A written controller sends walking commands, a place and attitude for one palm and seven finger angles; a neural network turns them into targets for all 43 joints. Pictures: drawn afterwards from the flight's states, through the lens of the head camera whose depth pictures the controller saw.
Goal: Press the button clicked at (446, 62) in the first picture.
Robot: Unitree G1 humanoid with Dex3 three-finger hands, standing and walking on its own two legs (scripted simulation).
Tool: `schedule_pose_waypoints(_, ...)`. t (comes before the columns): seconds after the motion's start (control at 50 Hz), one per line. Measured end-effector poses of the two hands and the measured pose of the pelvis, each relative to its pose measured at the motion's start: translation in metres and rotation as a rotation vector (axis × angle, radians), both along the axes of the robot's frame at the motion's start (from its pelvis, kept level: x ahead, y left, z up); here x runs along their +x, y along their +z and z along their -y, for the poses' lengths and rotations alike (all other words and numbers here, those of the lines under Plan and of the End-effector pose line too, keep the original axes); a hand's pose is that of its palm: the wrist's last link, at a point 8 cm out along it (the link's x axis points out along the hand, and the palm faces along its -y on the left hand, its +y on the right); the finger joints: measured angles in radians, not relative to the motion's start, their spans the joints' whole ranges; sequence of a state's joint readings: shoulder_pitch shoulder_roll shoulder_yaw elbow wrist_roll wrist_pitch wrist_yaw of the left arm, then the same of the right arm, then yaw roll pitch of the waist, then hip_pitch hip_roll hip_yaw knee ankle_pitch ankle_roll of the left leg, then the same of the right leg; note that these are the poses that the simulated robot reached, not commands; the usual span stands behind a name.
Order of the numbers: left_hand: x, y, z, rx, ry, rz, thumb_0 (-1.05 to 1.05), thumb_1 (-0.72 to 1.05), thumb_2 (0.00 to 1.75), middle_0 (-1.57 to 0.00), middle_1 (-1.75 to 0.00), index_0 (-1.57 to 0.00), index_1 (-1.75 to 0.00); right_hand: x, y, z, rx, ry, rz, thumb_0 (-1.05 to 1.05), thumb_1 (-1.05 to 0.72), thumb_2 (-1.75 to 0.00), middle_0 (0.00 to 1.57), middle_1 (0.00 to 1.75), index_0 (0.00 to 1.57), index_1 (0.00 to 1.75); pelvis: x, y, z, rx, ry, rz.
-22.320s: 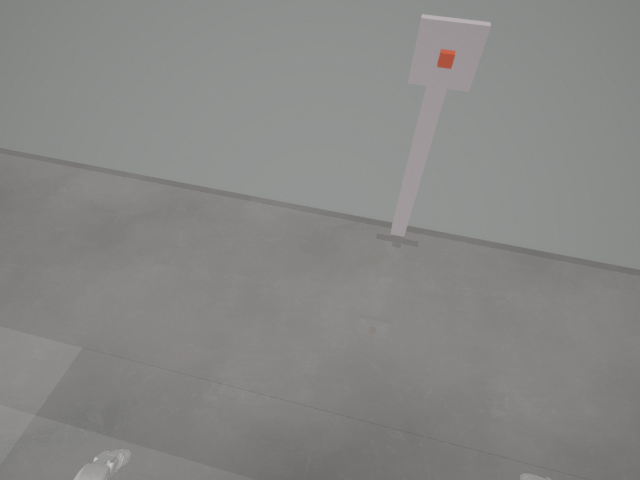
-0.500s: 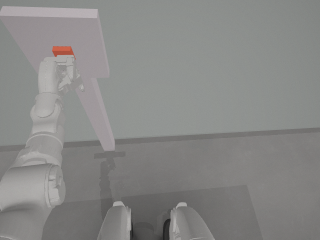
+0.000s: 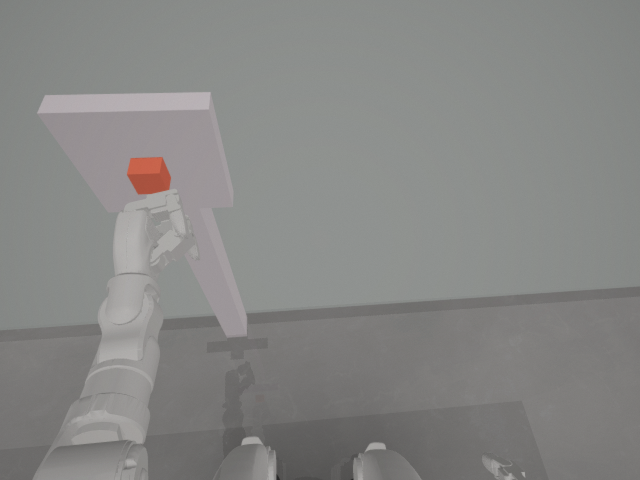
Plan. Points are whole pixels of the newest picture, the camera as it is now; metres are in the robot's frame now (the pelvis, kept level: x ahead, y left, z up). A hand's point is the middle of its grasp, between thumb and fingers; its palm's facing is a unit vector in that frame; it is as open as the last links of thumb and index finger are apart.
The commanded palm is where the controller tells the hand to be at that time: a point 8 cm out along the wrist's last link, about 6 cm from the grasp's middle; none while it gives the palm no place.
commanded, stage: pull the fist back off the button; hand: left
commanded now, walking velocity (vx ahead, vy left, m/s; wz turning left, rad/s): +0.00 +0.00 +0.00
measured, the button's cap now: (150, 173) +0.48 +0.22 +0.08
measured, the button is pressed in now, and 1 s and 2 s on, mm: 0 0 0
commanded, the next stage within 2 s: draw the hand back to the body in 0.38 s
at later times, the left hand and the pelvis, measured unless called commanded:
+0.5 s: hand (182, 282) +0.34 +0.16 +0.04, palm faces +0.06 -1.00 -0.02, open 3.1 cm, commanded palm +0.31 +0.22 +0.06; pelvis +0.01 -0.01 +0.00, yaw +2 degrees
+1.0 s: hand (120, 315) +0.27 +0.18 +0.13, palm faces +0.08 -1.00 -0.05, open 3.1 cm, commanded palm +0.23 +0.25 +0.14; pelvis +0.01 -0.02 +0.03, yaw +2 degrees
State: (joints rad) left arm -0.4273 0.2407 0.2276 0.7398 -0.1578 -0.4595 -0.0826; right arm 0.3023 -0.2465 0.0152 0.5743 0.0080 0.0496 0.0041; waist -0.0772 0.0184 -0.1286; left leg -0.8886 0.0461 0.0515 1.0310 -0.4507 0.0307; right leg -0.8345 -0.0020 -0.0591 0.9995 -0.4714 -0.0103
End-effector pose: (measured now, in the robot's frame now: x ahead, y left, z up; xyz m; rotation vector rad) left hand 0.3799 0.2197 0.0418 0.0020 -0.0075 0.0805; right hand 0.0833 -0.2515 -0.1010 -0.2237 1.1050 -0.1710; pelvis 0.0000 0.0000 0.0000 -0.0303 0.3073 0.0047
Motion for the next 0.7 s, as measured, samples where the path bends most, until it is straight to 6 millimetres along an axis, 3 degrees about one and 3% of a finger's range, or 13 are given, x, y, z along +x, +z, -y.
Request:
schedule_pose_waypoints(0.22,-0.052,0.001,-0.008,0.013,0.013,-0.013,0.01,0.90,0.90,-1.30,-1.50,-1.30,-1.50,0.066,0.010,-0.004,0.025,0.064,0.116,0.01,-0.90,-0.90,0.20,0.30,0.20,0.30,0.019,0.006,0.005,0.007,0.013,0.021)
schedule_pose_waypoints(0.38,-0.075,0.000,-0.006,0.015,0.001,-0.003,0.01,0.90,0.90,-1.30,-1.50,-1.30,-1.50,0.094,0.011,-0.005,0.012,0.115,0.192,0.01,-0.90,-0.90,0.20,0.30,0.20,0.30,0.016,0.001,0.010,0.005,0.036,0.026)
schedule_pose_waypoints(0.56,-0.061,0.007,0.006,0.015,-0.024,0.005,0.01,0.89,0.90,-1.30,-1.50,-1.30,-1.50,0.084,0.005,-0.004,0.023,0.101,0.204,0.01,-0.90,-0.90,0.20,0.30,0.20,0.30,0.007,-0.002,0.015,0.011,0.033,0.036)
schedule_pose_waypoints(0.7,-0.084,0.047,-0.005,0.052,0.005,0.023,0.02,0.89,0.90,-1.30,-1.50,-1.30,-1.50,0.063,0.020,-0.001,0.052,0.041,0.212,0.01,-0.90,-0.90,0.20,0.30,0.20,0.30,0.012,0.014,0.018,0.019,0.017,0.087)
